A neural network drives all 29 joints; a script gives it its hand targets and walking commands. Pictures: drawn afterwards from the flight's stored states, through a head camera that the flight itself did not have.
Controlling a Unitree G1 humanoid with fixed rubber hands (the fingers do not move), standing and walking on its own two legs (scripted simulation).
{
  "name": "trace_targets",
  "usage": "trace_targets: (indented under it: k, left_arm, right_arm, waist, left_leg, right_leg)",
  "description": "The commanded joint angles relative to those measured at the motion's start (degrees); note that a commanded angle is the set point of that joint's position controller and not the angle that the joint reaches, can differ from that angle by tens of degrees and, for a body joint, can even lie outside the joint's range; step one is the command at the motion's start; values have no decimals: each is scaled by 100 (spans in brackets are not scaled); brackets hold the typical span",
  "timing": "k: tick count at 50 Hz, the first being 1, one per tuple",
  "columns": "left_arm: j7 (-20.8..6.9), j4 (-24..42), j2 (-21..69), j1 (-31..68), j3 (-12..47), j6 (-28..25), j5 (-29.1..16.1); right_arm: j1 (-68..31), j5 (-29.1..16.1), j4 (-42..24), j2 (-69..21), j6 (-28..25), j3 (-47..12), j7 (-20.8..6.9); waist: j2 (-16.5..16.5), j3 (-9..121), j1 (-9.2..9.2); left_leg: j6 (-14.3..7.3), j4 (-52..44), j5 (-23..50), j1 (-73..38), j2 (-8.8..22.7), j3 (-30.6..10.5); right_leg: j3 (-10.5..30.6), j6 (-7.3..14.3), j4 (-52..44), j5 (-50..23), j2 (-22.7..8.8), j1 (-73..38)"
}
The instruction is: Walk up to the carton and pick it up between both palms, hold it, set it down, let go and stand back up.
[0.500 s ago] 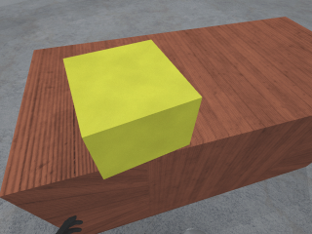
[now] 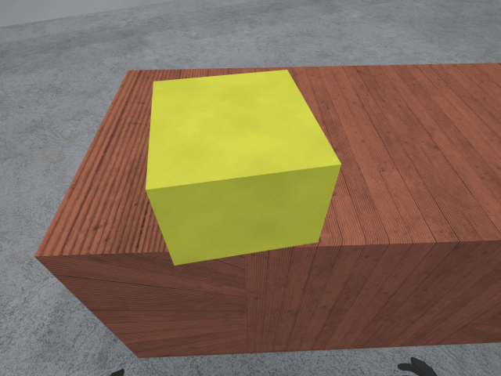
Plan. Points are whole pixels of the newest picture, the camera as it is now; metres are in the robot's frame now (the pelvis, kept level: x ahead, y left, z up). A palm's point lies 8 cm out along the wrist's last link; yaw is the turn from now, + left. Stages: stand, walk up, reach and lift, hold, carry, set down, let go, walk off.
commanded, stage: walk up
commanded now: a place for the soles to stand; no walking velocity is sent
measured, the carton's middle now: (234, 160) +0.50 +0.06 +0.08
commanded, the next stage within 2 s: none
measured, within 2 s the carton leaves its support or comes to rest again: neither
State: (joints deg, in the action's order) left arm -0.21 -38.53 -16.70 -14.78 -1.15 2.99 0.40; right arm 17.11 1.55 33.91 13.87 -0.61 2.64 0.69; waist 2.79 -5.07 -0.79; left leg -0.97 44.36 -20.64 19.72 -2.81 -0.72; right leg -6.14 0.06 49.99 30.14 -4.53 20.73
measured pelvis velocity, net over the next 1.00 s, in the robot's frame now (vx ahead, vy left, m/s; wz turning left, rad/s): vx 0.01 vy -0.01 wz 0.17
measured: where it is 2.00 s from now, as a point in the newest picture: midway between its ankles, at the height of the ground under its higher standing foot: outside the picture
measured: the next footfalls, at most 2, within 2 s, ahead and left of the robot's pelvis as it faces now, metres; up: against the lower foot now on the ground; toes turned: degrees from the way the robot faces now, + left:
none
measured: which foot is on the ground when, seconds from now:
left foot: down 0.00-1.00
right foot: down 0.00-1.00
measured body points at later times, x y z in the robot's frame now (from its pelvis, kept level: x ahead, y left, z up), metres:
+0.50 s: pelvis +0.01 -0.01 +0.01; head +0.01 +0.00 +0.46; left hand +0.10 +0.26 -0.09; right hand +0.15 -0.26 -0.08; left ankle +0.04 +0.12 -0.71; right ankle +0.03 -0.11 -0.71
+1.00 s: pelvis +0.01 -0.01 +0.01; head +0.02 +0.01 +0.46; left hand +0.07 +0.27 -0.11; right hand +0.19 -0.25 -0.08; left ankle +0.04 +0.12 -0.71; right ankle +0.03 -0.11 -0.71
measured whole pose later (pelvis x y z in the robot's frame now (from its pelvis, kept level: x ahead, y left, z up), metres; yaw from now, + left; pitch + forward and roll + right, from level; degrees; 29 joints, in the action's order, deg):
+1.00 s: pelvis +0.01 -0.01 +0.01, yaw +10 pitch -2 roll -1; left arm -0.6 -37.6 -17.5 -15.9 -0.6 2.4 0.9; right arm 15.7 0.5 34.7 15.3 0.1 1.8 0.1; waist 0.8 -3.6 -1.6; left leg 0.9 42.4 -19.1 20.5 -4.5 -11.1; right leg -13.5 1.6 39.6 22.7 -3.6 14.5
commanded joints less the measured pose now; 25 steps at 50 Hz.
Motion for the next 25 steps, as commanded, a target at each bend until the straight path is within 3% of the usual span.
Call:
trace_targets:
  k: [1, 2, 3, 4, 5, 8, 10, 13, 19, 25]
  left_arm:
    - [-20, 514, -496, -374, -148, -295, -5]
    - [-24, 481, -634, -536, -170, -398, 50]
    - [-4, 546, -982, -130, -263, -458, 118]
    - [15, 573, -1182, 156, -335, -458, 65]
    - [7, 607, -1081, 276, -269, -448, 41]
    - [11, 644, -899, 221, -152, -408, -4]
    - [1, 603, -871, 54, -128, -389, -17]
    - [-8, 606, -843, -8, -122, -369, 2]
    - [13, 660, -864, 8, -137, -286, 15]
    - [1, 684, -832, 34, -148, -222, 34]
  right_arm:
    - [-622, -18, -615, 1167, -83, 291, 99]
    - [-714, -78, -609, 1019, -60, 202, 31]
    - [-421, -141, -578, 694, -45, 139, -33]
    - [-40, -128, -456, 626, -2, 149, -45]
    - [51, -76, -389, 736, 8, 177, -36]
    - [-40, -71, -299, 787, -92, 173, -90]
    - [-91, -71, -301, 826, -123, 172, -102]
    - [-97, -94, -271, 843, -123, 159, -74]
    - [-36, -96, -298, 903, -112, 187, -50]
    - [-31, -111, -343, 1040, -135, 224, -39]
  waist:
    - [-915, 303, -234]
    - [-768, 500, -344]
    - [-136, 433, -76]
    - [51, 320, 197]
    - [-67, 107, 308]
    - [-78, 97, 213]
    - [-10, 287, 136]
    - [-37, 482, 89]
    - [-94, 311, 44]
    - [-445, 330, -14]
  left_leg:
    - [-884, -1852, 667, 470, 1441, -2029]
    - [-473, -1459, 817, 691, 1069, -1606]
    - [-125, -899, 444, 734, 476, -1037]
    - [-15, -425, -91, 152, 89, -577]
    - [0, -484, 32, -99, 182, -552]
    - [-119, -1104, 816, -529, 351, -925]
    - [-161, -1135, 1111, -476, 417, -1081]
    - [-124, -1098, 1224, -290, 386, -1075]
    - [-115, -1046, 1053, -11, 304, -1087]
    - [-264, -1372, 878, 507, 443, -1654]
  right_leg:
    - [504, 99, -1309, -981, -111, -448]
    - [680, 208, -2139, -1830, -217, -1003]
    - [1459, 364, -2694, -1102, -649, -773]
    - [2070, 688, -3120, -8, -1131, -64]
    - [2118, 821, -3164, -112, -1306, 162]
    - [1159, 469, -2979, -481, -819, 312]
    - [848, 354, -2833, -638, -638, -37]
    - [672, 410, -2705, -961, -643, -503]
    - [477, 520, -2676, -663, -755, -522]
    - [306, 410, -2160, -919, -474, -928]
